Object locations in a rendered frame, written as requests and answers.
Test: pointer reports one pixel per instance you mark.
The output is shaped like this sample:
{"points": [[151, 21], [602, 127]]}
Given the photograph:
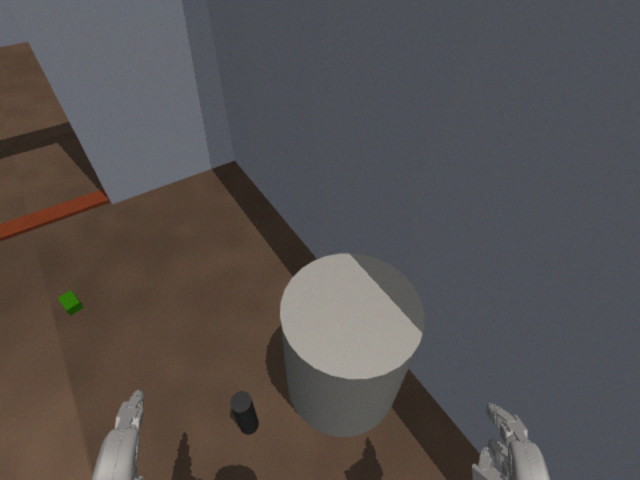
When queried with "right robot hand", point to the right robot hand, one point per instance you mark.
{"points": [[522, 460]]}

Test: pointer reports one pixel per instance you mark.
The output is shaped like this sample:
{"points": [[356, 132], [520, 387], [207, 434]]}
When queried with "left robot hand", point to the left robot hand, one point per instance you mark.
{"points": [[117, 459]]}

